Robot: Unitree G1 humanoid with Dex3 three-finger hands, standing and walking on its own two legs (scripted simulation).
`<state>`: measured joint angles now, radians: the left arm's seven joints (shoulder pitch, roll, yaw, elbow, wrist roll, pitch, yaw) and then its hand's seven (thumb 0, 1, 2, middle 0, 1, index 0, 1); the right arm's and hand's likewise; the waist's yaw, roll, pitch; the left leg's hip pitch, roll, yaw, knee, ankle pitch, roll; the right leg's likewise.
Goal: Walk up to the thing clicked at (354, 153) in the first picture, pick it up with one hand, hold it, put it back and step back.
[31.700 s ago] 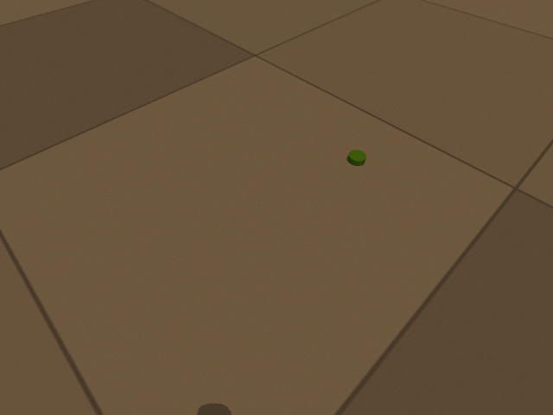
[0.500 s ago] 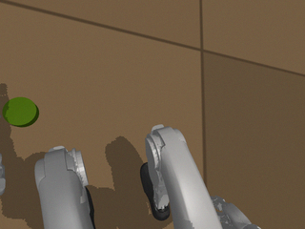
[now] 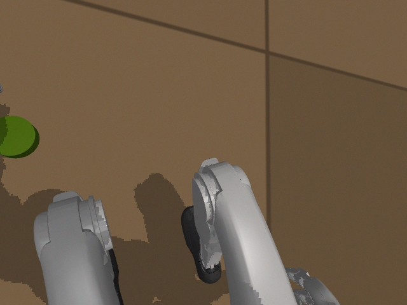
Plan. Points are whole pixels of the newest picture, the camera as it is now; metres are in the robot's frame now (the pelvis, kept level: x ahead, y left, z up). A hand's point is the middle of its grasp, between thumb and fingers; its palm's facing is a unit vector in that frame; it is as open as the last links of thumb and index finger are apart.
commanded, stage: home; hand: left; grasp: from above
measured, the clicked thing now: (14, 137) +0.48 +0.29 -0.31
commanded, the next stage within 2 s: none
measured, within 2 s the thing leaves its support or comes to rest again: neither
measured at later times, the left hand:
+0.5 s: hand out of the picture +0.40 +0.29 -0.03, palm faces -0.28 -0.58 -0.76, open 8.4 cm
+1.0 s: hand out of the picture +0.27 +0.23 +0.19, palm faces +0.14 -0.95 -0.29, open 7.4 cm
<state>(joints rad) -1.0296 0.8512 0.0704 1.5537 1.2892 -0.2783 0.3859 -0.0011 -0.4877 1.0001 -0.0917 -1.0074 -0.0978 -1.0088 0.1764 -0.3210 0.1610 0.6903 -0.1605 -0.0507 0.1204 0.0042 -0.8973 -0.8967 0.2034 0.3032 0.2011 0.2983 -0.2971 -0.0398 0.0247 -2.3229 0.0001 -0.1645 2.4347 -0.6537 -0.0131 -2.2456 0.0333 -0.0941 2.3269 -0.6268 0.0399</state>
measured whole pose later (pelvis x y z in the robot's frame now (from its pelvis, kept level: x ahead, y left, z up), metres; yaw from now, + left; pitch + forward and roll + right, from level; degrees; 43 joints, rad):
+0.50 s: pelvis +0.01 +0.01 +0.10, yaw +3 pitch +36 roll -7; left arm -0.50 0.54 0.08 0.72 0.60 0.05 0.06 0.00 0.63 0.93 -0.22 -0.41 -0.22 -0.42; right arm 0.16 -0.28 0.00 0.63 -0.02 -0.01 0.14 0.01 -0.90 -0.90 0.21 0.30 0.20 0.30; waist -0.11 0.05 -0.18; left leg -2.06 0.01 -0.10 2.13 -0.69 0.01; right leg -2.00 0.02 -0.05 2.05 -0.67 0.04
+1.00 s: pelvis +0.04 +0.00 +0.28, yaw +8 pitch +24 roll -4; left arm 0.08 0.28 0.07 0.21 0.00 0.33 0.08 0.01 0.89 0.90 -0.20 -0.30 -0.20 -0.30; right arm 0.13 -0.21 0.04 0.55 0.05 -0.10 -0.08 0.01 -0.90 -0.90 0.21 0.30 0.20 0.30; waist -0.06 0.04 -0.19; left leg -1.35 0.02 -0.08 1.52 -0.59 -0.02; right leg -1.30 0.01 -0.05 1.47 -0.58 0.01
